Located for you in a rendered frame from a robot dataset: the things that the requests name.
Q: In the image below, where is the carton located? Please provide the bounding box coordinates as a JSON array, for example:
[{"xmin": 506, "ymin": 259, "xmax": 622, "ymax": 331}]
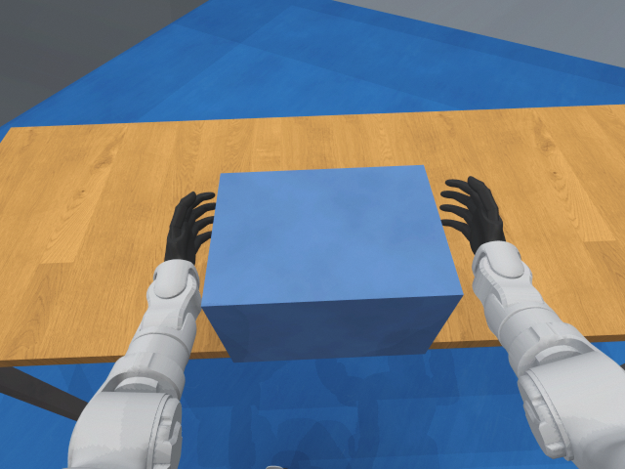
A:
[{"xmin": 201, "ymin": 165, "xmax": 464, "ymax": 362}]

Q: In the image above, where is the robot left upper arm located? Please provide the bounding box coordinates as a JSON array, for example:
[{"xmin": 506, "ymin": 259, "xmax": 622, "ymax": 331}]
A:
[{"xmin": 63, "ymin": 392, "xmax": 183, "ymax": 469}]

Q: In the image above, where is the robot right upper arm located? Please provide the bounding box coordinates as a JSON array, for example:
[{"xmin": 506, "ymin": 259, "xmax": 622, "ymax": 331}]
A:
[{"xmin": 518, "ymin": 351, "xmax": 625, "ymax": 469}]

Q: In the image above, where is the robot left hand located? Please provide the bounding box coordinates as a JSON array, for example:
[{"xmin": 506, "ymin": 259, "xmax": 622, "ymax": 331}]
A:
[{"xmin": 164, "ymin": 192, "xmax": 216, "ymax": 265}]

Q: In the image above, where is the robot right hand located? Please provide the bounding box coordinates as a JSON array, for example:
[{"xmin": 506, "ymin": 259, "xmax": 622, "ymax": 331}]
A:
[{"xmin": 439, "ymin": 176, "xmax": 506, "ymax": 255}]

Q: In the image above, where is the table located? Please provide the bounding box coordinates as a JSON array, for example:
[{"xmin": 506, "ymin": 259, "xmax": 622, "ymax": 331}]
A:
[{"xmin": 0, "ymin": 105, "xmax": 625, "ymax": 421}]

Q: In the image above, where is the right robot forearm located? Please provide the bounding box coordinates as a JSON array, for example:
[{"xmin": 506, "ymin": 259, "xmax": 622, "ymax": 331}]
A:
[{"xmin": 472, "ymin": 241, "xmax": 625, "ymax": 379}]

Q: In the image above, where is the left robot forearm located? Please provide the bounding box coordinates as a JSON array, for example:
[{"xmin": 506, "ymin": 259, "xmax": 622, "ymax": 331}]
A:
[{"xmin": 67, "ymin": 259, "xmax": 202, "ymax": 467}]

